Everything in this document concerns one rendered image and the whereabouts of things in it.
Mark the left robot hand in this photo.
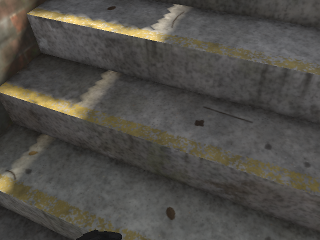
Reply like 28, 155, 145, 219
76, 229, 122, 240

